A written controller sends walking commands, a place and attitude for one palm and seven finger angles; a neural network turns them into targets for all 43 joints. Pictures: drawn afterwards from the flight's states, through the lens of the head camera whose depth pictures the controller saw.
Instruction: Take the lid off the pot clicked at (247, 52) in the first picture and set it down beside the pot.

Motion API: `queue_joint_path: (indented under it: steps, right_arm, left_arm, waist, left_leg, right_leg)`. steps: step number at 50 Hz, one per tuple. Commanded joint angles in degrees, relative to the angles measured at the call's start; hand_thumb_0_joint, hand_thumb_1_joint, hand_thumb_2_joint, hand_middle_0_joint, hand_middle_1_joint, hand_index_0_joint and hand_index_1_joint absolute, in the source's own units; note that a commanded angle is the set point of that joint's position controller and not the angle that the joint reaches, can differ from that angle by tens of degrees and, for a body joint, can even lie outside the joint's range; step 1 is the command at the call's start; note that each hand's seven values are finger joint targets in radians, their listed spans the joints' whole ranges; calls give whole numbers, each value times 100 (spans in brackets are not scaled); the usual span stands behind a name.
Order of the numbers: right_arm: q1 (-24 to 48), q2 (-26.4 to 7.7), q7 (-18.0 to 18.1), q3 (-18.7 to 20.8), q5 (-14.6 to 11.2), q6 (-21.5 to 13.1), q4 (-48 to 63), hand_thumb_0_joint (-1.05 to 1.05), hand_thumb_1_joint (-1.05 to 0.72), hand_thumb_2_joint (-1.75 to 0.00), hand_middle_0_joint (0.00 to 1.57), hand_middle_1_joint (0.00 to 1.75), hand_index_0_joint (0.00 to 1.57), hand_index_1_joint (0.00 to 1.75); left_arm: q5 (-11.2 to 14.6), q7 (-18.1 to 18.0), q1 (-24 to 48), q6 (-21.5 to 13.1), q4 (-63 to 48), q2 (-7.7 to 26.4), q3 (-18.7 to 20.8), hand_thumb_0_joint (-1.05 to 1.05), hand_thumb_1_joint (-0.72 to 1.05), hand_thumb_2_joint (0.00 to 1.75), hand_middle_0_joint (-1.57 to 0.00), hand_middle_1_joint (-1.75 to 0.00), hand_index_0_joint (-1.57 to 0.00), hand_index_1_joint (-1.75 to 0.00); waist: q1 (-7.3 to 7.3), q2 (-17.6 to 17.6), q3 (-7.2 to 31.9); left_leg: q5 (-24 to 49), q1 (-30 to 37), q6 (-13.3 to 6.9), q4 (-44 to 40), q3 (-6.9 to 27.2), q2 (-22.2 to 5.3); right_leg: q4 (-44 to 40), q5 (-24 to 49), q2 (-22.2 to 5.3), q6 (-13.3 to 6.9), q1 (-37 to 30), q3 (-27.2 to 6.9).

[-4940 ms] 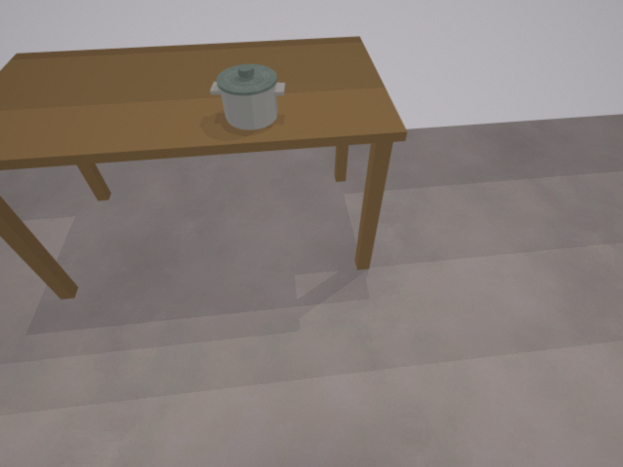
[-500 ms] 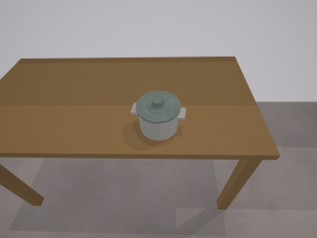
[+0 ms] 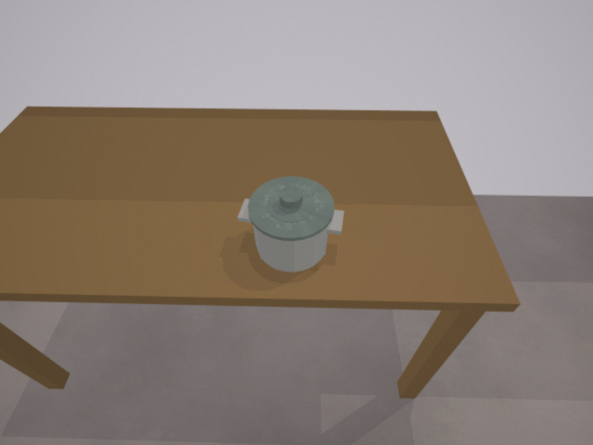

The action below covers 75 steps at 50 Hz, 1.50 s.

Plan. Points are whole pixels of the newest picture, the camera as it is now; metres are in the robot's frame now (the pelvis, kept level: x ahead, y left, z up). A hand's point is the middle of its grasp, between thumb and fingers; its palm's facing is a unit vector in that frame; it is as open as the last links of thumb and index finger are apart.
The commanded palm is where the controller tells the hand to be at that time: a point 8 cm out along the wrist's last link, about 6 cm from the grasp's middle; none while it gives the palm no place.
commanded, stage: look again from close up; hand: left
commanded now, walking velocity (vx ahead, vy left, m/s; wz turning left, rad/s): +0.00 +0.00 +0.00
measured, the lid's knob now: (291, 197) +0.52 +0.04 +0.02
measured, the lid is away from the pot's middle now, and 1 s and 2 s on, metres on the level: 0.00 0.00 0.00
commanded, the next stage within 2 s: shuffle to correct the standing spot in 0.62 s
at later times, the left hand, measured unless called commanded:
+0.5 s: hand out of the picture +0.00 +0.14 -0.18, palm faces +0.04 -0.99 -0.17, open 7.3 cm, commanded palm none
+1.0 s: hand out of the picture -0.01 +0.13 -0.18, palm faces +0.02 -0.99 -0.15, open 7.3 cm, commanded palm none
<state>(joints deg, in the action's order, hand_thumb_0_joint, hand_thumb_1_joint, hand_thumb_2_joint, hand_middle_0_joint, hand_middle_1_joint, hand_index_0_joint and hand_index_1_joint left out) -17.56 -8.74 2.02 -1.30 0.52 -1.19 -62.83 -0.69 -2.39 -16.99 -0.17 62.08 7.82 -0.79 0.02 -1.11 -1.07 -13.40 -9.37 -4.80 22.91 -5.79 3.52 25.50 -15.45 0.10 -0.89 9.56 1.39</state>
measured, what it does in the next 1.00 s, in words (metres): stands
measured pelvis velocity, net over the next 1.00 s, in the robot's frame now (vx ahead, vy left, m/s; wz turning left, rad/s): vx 0.02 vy -0.03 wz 0.00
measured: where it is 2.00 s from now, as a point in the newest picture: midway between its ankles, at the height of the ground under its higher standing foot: outside the picture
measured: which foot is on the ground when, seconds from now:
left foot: down 0.00-1.00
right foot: down 0.00-1.00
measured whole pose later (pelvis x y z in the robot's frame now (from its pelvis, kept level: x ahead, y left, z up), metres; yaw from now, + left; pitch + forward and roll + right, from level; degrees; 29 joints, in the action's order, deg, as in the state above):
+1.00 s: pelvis +0.02 -0.03 +0.00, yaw +0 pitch +0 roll +1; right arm -18.8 -6.7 2.3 0.3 0.7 -0.8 -65.5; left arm -1.5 -1.3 -20.5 0.4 62.9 7.1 -0.4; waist 0.1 1.7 -0.6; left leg -16.9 -9.7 -2.8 25.9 -5.4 2.0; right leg 29.0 -19.2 1.6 -3.0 10.2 1.7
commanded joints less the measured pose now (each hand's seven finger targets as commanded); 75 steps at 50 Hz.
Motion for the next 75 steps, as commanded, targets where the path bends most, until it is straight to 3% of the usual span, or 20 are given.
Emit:
queue_joint_path:
  steps: [1, 32, 39, 44, 49, 52, 55, 57, 59, 61, 63, 64, 66, 67, 68, 69, 70, 71, 73, 75]
  right_arm:
    - [-361, -526, 20, 114, 1, -99, 92, 0, -90, -90, 20, 30, 20, 30]
    - [-391, -385, 40, 101, -18, -103, -181, 0, -90, -90, 20, 30, 20, 30]
    - [-412, -358, 32, 128, -14, -87, -245, 0, -90, -90, 20, 30, 20, 30]
    - [-389, -524, 35, 249, 20, -25, -191, 0, -90, -90, 20, 30, 20, 30]
    - [-444, -630, 69, 366, 33, -27, -95, 0, -90, -90, 20, 30, 20, 30]
    - [-432, -558, 87, 376, 32, -64, -46, 0, -90, -90, 20, 30, 20, 30]
    - [-329, -340, 114, 337, 13, -88, 17, 0, -90, -90, 20, 30, 20, 30]
    - [-224, -197, 126, 326, 0, -55, 27, 0, -90, -90, 20, 30, 20, 30]
    - [157, -220, 139, 350, -13, -51, 151, 0, -90, -90, 20, 30, 20, 30]
    - [289, -189, 133, 373, -19, -31, 167, 0, -90, -90, 20, 30, 20, 30]
    - [252, -128, 116, 387, -29, -14, 192, 0, -90, -90, 20, 30, 20, 30]
    - [159, -102, 122, 377, -24, -8, 183, 0, -90, -90, 20, 30, 20, 30]
    - [-461, -113, 127, 368, -3, -26, 10, 0, -90, -90, 20, 30, 20, 30]
    - [-841, -293, 162, 400, 19, -49, -91, 0, -90, -90, 20, 30, 20, 30]
    - [-1083, -656, 193, 495, 66, -71, -89, 0, -90, -90, 20, 30, 20, 30]
    - [-1181, -1072, 197, 542, 98, -61, 22, 0, -90, -90, 20, 30, 20, 30]
    - [-802, -1179, 167, 534, 87, 15, 257, 0, -90, -90, 20, 30, 20, 30]
    - [-229, -1028, 152, 512, 115, 0, 371, 0, -90, -90, 20, 30, 20, 30]
    - [425, -733, 167, 426, 114, -84, 599, 0, -90, -90, 20, 30, 20, 30]
    - [526, -753, 127, 447, 123, -130, 633, 0, -90, -90, 20, 30, 20, 30]
  left_arm:
    - [12, -13, -388, -71, -124, 518, 67, 0, 90, 90, -20, -30, -20, -30]
    - [21, -29, -606, -129, 50, 424, 16, 0, 90, 90, -20, -30, -20, -30]
    - [12, 4, -641, -105, 67, 353, 6, 0, 90, 90, -20, -30, -20, -30]
    - [-43, 80, -633, -9, -52, 335, 58, 0, 90, 90, -20, -30, -20, -30]
    - [-89, 125, -753, 9, -141, 299, 122, 0, 90, 90, -20, -30, -20, -30]
    - [-82, 120, -898, -36, -129, 304, 166, 0, 90, 90, -20, -30, -20, -30]
    - [-66, 68, -1145, -76, -68, 483, 232, 0, 90, 90, -20, -30, -20, -30]
    - [-64, 15, -1324, -68, -25, 629, 291, 0, 90, 90, -20, -30, -20, -30]
    - [-108, -34, -1484, -58, -59, 621, 322, 0, 90, 90, -20, -30, -20, -30]
    - [-131, -65, -1243, -33, -157, 608, 327, 0, 90, 90, -20, -30, -20, -30]
    - [-131, -52, -1026, -4, -323, 716, 344, 0, 90, 90, -20, -30, -20, -30]
    - [-142, -48, -858, 8, -382, 721, 345, 0, 90, 90, -20, -30, -20, -30]
    - [-79, 2, -456, 24, -516, 781, 326, 0, 90, 90, -20, -30, -20, -30]
    - [-32, 37, -365, 13, -588, 760, 322, 0, 90, 90, -20, -30, -20, -30]
    - [16, 80, -443, -2, -688, 660, 335, 0, 90, 90, -20, -30, -20, -30]
    - [57, 84, -529, 12, -796, 496, 312, 0, 90, 90, -20, -30, -20, -30]
    - [-28, 64, -604, 108, -842, 755, 374, 0, 90, 90, -20, -30, -20, -30]
    - [-116, 54, -391, 176, -835, 689, 380, 0, 90, 90, -20, -30, -20, -30]
    - [-157, 135, -332, 239, -897, 617, 380, 0, 90, 90, -20, -30, -20, -30]
    - [-104, 179, -501, 285, -846, 508, 354, 0, 90, 90, -20, -30, -20, -30]
  waist:
    - [0, 189, -194]
    - [24, 154, -289]
    - [-7, 349, -427]
    - [-24, -150, -673]
    - [6, -217, -641]
    - [46, 158, -344]
    - [74, 1017, -103]
    - [122, 1339, -69]
    - [275, 992, -218]
    - [193, 513, -319]
    - [103, 337, -258]
    - [-38, 287, -273]
    - [-402, 377, -123]
    - [-539, 263, -28]
    - [-578, -313, 252]
    - [-521, -1288, 307]
    - [-372, -542, 275]
    - [-127, -424, -254]
    - [188, -436, -774]
    - [323, -358, -329]
  left_leg:
    - [1085, 187, 139, -456, 1029, -1012]
    - [1161, 299, 155, -408, 941, -996]
    - [346, 169, 125, -440, 941, -1014]
    - [-1050, -177, -51, -818, 1374, -1323]
    - [-935, -259, -290, -762, 1649, -1630]
    - [-112, -306, -213, -197, 1338, -1429]
    - [315, -719, 104, 959, 415, -815]
    - [-1035, -1454, 328, 1879, 48, -431]
    - [-1910, -2275, 355, 2811, 195, -413]
    - [-1933, -2263, 383, 2997, 237, -467]
    - [-1670, -1946, 385, 2619, 96, -413]
    - [-1426, -1540, 376, 2241, 60, -399]
    - [-40, -351, 339, 813, -53, -297]
    - [932, 341, 192, 220, 304, -577]
    - [2077, 986, -300, -15, 1630, -1640]
    - [3350, 974, -1256, -452, 3428, -3048]
    - [2207, 73, -1576, -649, 3637, -3270]
    - [1402, -643, -1350, -810, 3296, -2926]
    - [1502, -1198, -993, -714, 2555, -2426]
    - [2141, -973, -707, -414, 1603, -2065]
  right_leg:
    - [-405, 838, -621, -251, 344, -611]
    - [-599, 1168, -659, -274, 187, -641]
    - [-634, 558, -529, -233, 303, -577]
    - [-153, -211, -261, -225, 673, -267]
    - [270, -274, -159, -221, 882, -109]
    - [74, 281, -266, -285, 510, -365]
    - [-367, 1699, -780, -458, -248, -1158]
    - [-511, 3264, -1218, -852, -973, -1645]
    - [-470, 4478, -1447, -1306, -1444, -1814]
    - [-330, 4797, -1365, -1586, -1336, -1475]
    - [-231, 4673, -1159, -1491, -1095, -1210]
    - [-149, 4594, -1091, -1400, -715, -1085]
    - [554, 4590, -642, -931, -181, -580]
    - [1294, 4149, -426, -606, 233, -445]
    - [2386, 2292, 1, -287, 1003, -219]
    - [3977, -1566, 404, 32, 1882, -100]
    - [4735, -2007, 202, -67, 1628, -667]
    - [4967, -1731, 102, -70, 1798, -689]
    - [5130, -1257, -23, 10, 2080, -651]
    - [4921, -986, -68, 78, 1852, -511]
